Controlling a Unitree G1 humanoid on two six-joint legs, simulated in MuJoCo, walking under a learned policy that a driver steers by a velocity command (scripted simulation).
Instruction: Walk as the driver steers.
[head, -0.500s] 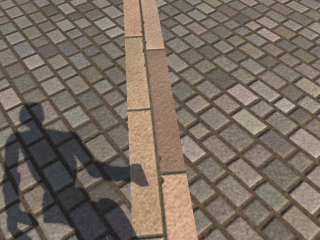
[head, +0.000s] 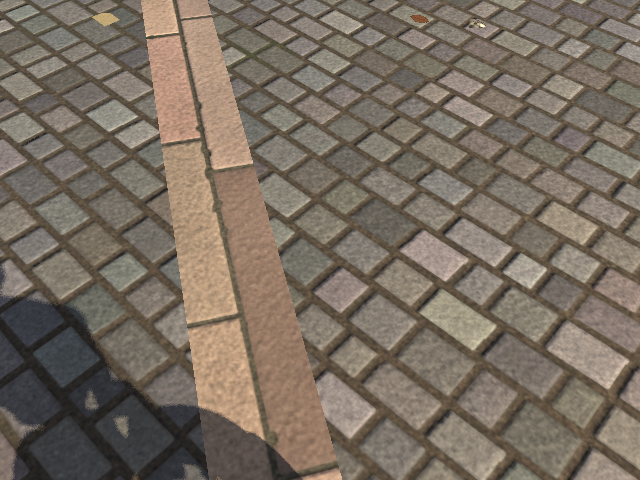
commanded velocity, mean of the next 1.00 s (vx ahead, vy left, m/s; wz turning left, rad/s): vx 0.22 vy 0.00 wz -0.49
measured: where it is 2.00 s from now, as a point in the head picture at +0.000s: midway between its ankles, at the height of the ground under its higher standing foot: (473, 366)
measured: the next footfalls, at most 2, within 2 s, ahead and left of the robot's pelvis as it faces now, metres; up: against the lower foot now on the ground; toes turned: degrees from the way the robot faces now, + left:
right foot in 0.12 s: +0.26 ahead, -0.14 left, +0.00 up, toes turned -5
left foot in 0.60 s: +0.48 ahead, +0.01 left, +0.00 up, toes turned -24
